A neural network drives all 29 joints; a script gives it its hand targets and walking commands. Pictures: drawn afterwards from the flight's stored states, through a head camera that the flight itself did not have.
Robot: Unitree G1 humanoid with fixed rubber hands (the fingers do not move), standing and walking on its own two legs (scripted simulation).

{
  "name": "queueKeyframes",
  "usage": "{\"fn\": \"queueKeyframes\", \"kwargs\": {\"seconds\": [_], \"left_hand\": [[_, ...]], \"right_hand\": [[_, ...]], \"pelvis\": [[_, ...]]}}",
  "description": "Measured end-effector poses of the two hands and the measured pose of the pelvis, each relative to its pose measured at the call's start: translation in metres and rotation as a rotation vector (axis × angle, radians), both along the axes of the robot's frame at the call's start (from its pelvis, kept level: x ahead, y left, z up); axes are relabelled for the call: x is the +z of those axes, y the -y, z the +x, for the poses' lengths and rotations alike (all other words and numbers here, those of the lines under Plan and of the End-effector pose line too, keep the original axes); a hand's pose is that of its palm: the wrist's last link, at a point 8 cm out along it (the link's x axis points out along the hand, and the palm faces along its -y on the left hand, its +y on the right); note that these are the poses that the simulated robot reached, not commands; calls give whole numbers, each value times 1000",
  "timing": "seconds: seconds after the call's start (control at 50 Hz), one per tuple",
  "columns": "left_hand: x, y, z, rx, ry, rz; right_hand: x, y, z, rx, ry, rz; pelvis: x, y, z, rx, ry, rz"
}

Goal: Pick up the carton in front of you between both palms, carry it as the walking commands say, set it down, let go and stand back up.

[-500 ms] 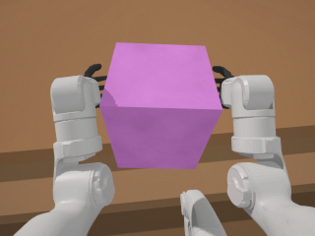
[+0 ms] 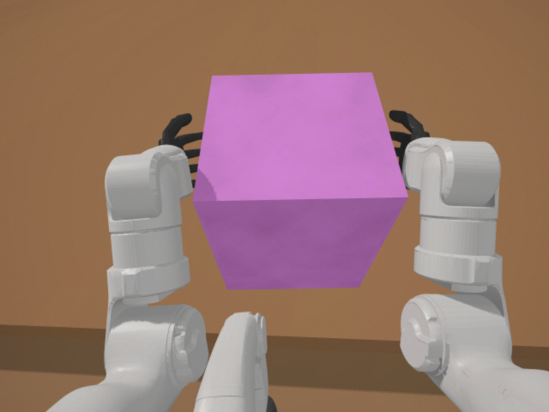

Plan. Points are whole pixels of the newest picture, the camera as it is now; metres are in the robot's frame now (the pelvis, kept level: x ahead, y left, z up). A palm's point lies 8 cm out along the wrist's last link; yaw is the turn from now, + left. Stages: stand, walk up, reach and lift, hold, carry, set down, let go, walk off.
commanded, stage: carry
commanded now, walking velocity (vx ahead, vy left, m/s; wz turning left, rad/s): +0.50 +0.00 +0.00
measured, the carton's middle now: (292, 191) +0.40 +0.01 +0.11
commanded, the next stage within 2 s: none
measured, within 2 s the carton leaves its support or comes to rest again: neither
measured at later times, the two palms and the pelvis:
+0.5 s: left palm out of the picture +0.73 +0.10 +0.36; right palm out of the picture +0.71 -0.19 +0.36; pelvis +0.35 -0.03 +0.13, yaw +0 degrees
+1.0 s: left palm out of the picture +1.01 +0.04 +0.45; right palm out of the picture +1.02 -0.26 +0.43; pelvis +0.64 -0.10 +0.25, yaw -1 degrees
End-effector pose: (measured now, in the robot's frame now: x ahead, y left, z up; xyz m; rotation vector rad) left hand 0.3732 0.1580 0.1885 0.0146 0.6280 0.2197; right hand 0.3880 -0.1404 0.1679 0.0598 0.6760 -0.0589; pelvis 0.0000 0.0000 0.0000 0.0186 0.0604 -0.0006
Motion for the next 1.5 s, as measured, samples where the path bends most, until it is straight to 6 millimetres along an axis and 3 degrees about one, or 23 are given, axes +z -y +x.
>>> {"fn": "queueKeyframes", "kwargs": {"seconds": [0.14,0.18,0.24,0.34,0.4,0.46,0.54,0.62,0.72,0.88,0.98,1.06,1.16,1.26,1.36,1.5], "left_hand": [[37,13,126,-85,-33,-36],[45,20,160,-123,-51,-48],[60,30,195,-136,-71,-87],[117,42,252,-148,-8,-88],[150,47,291,-152,47,-90],[168,52,331,-143,48,-82],[177,55,388,-100,20,-58],[166,57,431,-22,-50,-21],[160,70,474,1,-142,-12],[215,100,567,7,-57,-25],[255,115,629,-26,14,-17],[273,124,682,-63,25,-6],[266,126,754,-104,-13,-4],[228,124,827,-155,-73,-36],[187,121,866,-149,-198,-42],[160,117,914,-86,-189,-79]], "right_hand": [[34,12,97,-64,-32,-38],[42,18,116,-92,-52,-66],[58,26,139,-113,-72,-84],[116,39,195,-136,-10,-72],[155,45,240,-133,46,-86],[180,50,287,-118,46,-93],[193,55,362,-69,18,-92],[184,56,437,12,-49,-67],[178,69,492,26,-141,-42],[222,100,572,-3,-60,-13],[255,115,621,-31,13,-9],[272,124,665,-55,26,-17],[269,126,728,-77,-11,-41],[242,124,785,-111,-72,-96],[200,120,821,-110,-198,-89],[174,117,881,-110,-190,-60]], "pelvis": [[32,-19,111,11,-34,54],[44,-23,134,16,-27,61],[71,-20,164,17,-12,66],[108,-12,224,-1,-4,24],[117,0,266,-1,-9,7],[125,15,314,6,-9,-16],[129,41,383,9,-25,-49],[141,72,440,-3,2,-34],[181,90,486,1,11,-22],[233,103,563,19,-21,14],[248,103,622,-6,-27,23],[251,99,676,-29,-33,20],[242,91,751,-41,-20,-1],[227,82,824,-59,5,-1],[243,81,870,-55,-3,-11],[259,95,947,-45,-30,-22]]}}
